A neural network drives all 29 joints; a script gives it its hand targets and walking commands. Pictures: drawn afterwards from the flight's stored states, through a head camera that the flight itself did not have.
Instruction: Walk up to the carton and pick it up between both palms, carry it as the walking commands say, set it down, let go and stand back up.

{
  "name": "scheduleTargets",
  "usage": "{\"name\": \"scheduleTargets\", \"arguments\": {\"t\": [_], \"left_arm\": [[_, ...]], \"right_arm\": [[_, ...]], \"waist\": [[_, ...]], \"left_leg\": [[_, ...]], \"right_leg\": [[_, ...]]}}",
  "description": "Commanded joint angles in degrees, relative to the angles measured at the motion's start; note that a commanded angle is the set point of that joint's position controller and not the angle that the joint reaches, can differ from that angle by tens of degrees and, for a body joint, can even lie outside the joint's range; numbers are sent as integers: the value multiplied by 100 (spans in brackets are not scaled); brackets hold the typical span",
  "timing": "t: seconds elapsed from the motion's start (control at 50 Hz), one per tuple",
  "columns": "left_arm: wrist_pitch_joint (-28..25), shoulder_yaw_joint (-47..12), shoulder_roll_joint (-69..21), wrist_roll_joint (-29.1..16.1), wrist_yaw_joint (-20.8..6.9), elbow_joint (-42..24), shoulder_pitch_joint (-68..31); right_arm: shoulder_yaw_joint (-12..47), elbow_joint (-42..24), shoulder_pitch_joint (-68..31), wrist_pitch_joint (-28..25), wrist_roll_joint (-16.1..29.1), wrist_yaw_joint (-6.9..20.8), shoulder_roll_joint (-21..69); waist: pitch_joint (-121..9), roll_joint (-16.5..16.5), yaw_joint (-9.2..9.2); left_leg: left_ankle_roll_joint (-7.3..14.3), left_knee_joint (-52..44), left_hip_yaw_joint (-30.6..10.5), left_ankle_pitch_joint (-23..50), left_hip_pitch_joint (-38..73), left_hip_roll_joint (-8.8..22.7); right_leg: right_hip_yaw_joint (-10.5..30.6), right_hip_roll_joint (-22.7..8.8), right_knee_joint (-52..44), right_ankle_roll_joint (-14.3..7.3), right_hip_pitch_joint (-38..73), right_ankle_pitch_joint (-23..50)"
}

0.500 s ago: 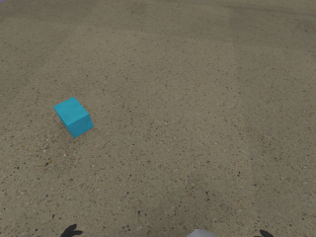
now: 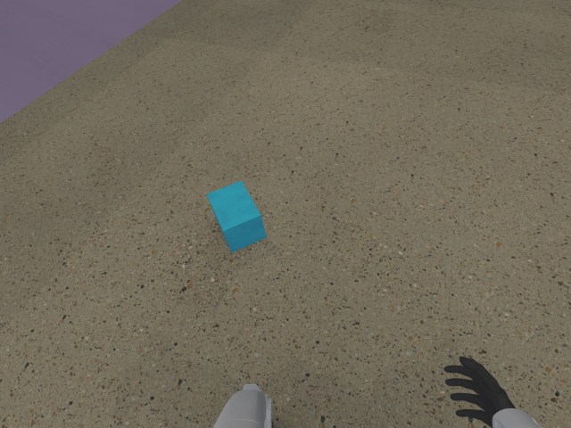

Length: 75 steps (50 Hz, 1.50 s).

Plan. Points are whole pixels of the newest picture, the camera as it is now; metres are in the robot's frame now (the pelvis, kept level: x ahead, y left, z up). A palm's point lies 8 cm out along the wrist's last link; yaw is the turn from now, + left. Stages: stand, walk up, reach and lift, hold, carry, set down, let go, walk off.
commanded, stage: walk up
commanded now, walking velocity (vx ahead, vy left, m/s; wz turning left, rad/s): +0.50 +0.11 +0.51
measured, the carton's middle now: (236, 215) +1.00 +0.41 -0.69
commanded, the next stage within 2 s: none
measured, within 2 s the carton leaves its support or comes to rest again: neither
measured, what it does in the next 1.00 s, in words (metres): walks ahead, turning left: left foot, then right foot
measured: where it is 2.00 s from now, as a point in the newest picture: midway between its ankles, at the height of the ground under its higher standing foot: (270, 319)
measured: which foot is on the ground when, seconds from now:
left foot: up 0.00-0.08, down 0.10-0.54, up 0.56-1.00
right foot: down 0.00-0.12, up 0.14-0.52, down 0.54-1.00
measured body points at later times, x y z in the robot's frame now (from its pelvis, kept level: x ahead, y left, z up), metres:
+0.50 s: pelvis +0.27 +0.06 +0.00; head +0.29 +0.06 +0.45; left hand +0.43 +0.32 -0.09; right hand +0.27 -0.20 -0.14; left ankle +0.14 +0.18 -0.74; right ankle +0.41 -0.02 -0.72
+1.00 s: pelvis +0.45 +0.15 +0.00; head +0.48 +0.15 +0.45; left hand +0.28 +0.36 -0.13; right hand +0.68 -0.01 -0.13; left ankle +0.51 +0.31 -0.72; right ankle +0.42 -0.02 -0.74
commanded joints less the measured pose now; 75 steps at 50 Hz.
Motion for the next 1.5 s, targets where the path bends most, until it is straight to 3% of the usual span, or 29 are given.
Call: {"name": "scheduleTargets", "arguments": {"t": [0.0, 0.04, 0.08, 0.12, 0.14, 0.18, 0.24, 0.4, 0.44, 0.48, 0.5, 0.52, 0.54, 0.56, 0.6, 0.68, 0.74, 0.94, 1.0, 1.02, 1.04, 1.06, 1.12, 1.16, 1.32, 1.36, 1.38, 1.44, 1.48], "left_arm": [[-68, 226, 1162, -26, -47, -378, -294], [-42, 236, 1283, -55, -70, -327, -240], [11, 173, 1197, -94, -83, -417, -323], [-136, -35, 579, 25, -146, -1167, -804], [-175, 18, 699, 51, -126, -1116, -1348], [-186, 2, 577, -20, -123, -937, -1315], [39, 32, 406, 39, -202, -768, -1217], [90, -42, 266, -90, -297, -1153, -2845], [52, 0, 332, -110, -236, -1127, -2763], [-25, 56, 492, -84, -177, -882, -2078], [-89, 142, 736, -27, -106, -530, -1188], [-92, 362, 1548, 146, 27, -164, 111], [19, 429, 2194, 108, 119, -105, 430], [71, 351, 1884, 57, 112, -263, -192], [0, 210, 1049, 36, 58, -467, -1325], [-206, 61, 607, -3, 15, -196, -974], [-240, 87, 670, -4, 41, -51, -521], [-68, 296, 943, 53, 91, 35, -257], [10, 242, 773, -11, 28, 109, -225], [47, 62, 287, -19, 7, 169, 26], [19, -71, -87, 52, 6, -72, 57], [83, 44, 148, 39, 15, -100, 74], [99, -2, 110, 23, -59, 43, -538], [198, 32, 46, 28, -87, 197, -452], [357, -100, -67, -31, -108, -38, -1864], [363, -128, -28, -142, -1, 77, -1774], [345, -140, -15, -185, 29, 122, -1606], [309, -133, 7, -173, 93, 246, -1475], [185, -28, 371, -64, 108, 229, -1410]], "right_arm": [[50, -436, -747, -132, 62, -45, 11], [-13, -281, -268, -215, -2, -150, -139], [-179, 226, 1260, -321, -163, -305, -586], [-443, 433, 2625, -403, -50, -522, -1766], [-381, 531, 2650, -464, -20, -569, -1469], [-254, 416, 1682, -533, 25, -627, -849], [-133, 402, 1334, -689, 30, -625, -467], [-50, 708, 1881, -644, -65, -624, -347], [-60, 795, 1996, -610, -62, -641, -418], [-75, 862, 1954, -604, -44, -642, -470], [-55, 875, 2005, -605, -33, -627, -385], [-41, 664, 2004, -547, -42, -569, -242], [-22, 479, 2309, -479, -30, -539, -151], [-91, 649, 2261, -417, -66, -549, -290], [-175, 756, 2015, -354, -107, -401, -198], [-104, 776, 1837, -169, -133, -324, -33], [-45, 638, 1351, -81, -97, -326, 28], [112, 437, 84, -136, -8, -282, 150], [67, 779, 725, -273, -65, -405, 30], [-69, 1048, 1535, -460, -168, -499, -365], [-257, 1133, 2109, -544, -156, -622, -1069], [-295, 1139, 2219, -538, 6, -679, -1263], [-15, 1042, 1073, -581, -4, -719, -225], [24, 1066, 1053, -669, -13, -723, -142], [78, 1348, 1560, -659, -76, -791, -53], [186, 1376, 1494, -614, -74, -851, 7], [149, 1415, 1601, -596, -47, -882, -44], [80, 1506, 1639, -453, -11, -883, -36], [145, 1480, 1983, -385, 28, -868, 364]], "waist": [[476, -1592, -132], [16, -1518, -356], [-962, -606, -1011], [-1866, 2055, -1401], [-1764, 1130, -1364], [-1042, 291, -764], [-770, 427, -382], [7, 1164, -761], [-19, 917, -689], [-304, 359, -281], [-735, -258, 96], [-1101, -1361, 402], [-1565, -1631, 190], [-1268, -956, -175], [-211, -780, -539], [-140, -1133, -562], [-173, -1278, -433], [103, -1455, -208], [-366, -939, -507], [-877, -161, -773], [-1206, 1642, -996], [-1683, 1604, -1013], [-474, 806, -536], [-513, 732, -397], [-87, 729, -658], [-194, 704, -516], [-466, 768, -520], [-585, 569, -380], [-665, -444, -499]], "left_leg": [[145, -647, 416, -566, 557, -137], [279, -797, 748, -1087, 1259, -442], [539, -1424, 741, -1096, 3225, -784], [1444, -2998, -3945, -1209, 5253, 1636], [1277, -2996, -3659, -558, 5019, 1563], [1130, -2712, -2724, 715, 3813, 1189], [946, -2915, -1810, 1064, 2507, 831], [884, -3665, -989, 104, 2136, 221], [888, -3463, -1226, 300, 2362, 400], [734, -2533, -1118, 648, 2241, 290], [591, -1246, -865, 550, 1706, -80], [390, 624, -623, -1901, 452, -728], [191, 2016, -954, -2603, -356, -964], [130, 2550, -1188, -2204, -256, -504], [48, 2471, -915, -1080, 78, -97], [5, 2046, -484, -427, 447, -148], [-25, 1517, -251, -356, 218, -207], [74, -1320, 173, -557, 1209, -243], [245, -2336, 336, -342, 2450, -374], [313, -2415, -354, -215, 3770, 200], [667, -3028, -2628, 384, 4336, 1741], [1129, -3233, -3087, 513, 4316, 2249], [873, -3260, -1571, 535, 2943, 1144], [811, -3235, -1028, 1584, 2606, 962], [1045, -3646, -789, 615, 2426, 914], [1095, -2926, -496, 3967, 2706, 782], [1079, -2709, -461, 4498, 3024, 815], [802, -2299, -351, 2613, 2768, 534], [429, -1823, -188, 30, 2032, -28]], "right_leg": [[115, -827, -686, -806, -880, 2086], [-29, -754, 185, -929, -734, 2776], [-425, -322, 3033, -805, -1371, 3699], [831, 930, 6028, -543, -4742, -1286], [1549, 398, 6295, -707, -4923, -985], [1549, 109, 5891, -592, -4694, -79], [1318, 214, 5114, -443, -3726, 329], [743, 706, 2039, -316, -2751, 1344], [740, 695, 1811, -336, -2559, 1315], [671, 691, 1186, -456, -1495, 1459], [921, 463, 914, -556, -261, 1386], [2781, -1024, 364, -647, 709, 875], [5491, -2459, -453, -1069, 871, 388], [5156, -2224, -592, -1201, 132, -523], [3451, -1338, -809, -1001, -1294, -569], [1681, -767, -307, -854, -1593, 3000], [1258, -709, -131, -953, -1227, 4254], [912, -878, -254, -981, -1241, 3173], [552, -442, 827, -833, -1360, 2410], [162, 248, 2289, -696, -2184, 824], [376, 806, 3826, -486, -3549, -1239], [1121, 612, 4557, -571, -3594, -1423], [1421, 370, 4578, -657, -3551, -347], [1256, 515, 4436, -601, -3110, 11], [1111, 647, 2705, -497, -2981, 621], [1155, 896, 2010, -492, -2414, 410], [1077, 971, 1856, -515, -2312, 447], [934, 933, 429, -654, -1561, 1400], [1779, -68, 278, -899, -827, 3116]]}}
